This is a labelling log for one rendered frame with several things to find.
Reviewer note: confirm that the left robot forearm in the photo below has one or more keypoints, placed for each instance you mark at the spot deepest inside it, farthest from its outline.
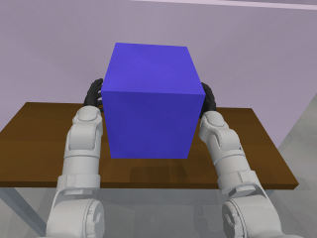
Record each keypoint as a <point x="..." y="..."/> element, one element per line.
<point x="80" y="171"/>

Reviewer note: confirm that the robot right hand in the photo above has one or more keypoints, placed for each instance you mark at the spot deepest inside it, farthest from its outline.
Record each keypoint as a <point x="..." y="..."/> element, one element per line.
<point x="209" y="103"/>

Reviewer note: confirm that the right robot forearm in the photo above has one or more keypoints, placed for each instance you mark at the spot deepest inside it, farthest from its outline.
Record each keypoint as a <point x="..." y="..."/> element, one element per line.
<point x="234" y="173"/>

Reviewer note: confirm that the robot left hand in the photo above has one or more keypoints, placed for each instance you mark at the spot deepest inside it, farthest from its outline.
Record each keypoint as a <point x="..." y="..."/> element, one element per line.
<point x="93" y="95"/>

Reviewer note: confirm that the table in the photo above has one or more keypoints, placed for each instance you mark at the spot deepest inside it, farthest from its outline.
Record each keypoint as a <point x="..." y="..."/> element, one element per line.
<point x="32" y="149"/>

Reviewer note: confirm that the right robot upper arm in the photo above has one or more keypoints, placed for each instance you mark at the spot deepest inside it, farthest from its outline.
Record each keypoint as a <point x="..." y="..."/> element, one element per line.
<point x="251" y="216"/>

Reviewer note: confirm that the left robot upper arm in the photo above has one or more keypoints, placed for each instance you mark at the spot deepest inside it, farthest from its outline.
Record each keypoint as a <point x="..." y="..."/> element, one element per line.
<point x="77" y="218"/>

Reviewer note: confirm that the carton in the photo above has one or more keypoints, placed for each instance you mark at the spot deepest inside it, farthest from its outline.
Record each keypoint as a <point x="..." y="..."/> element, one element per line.
<point x="152" y="98"/>

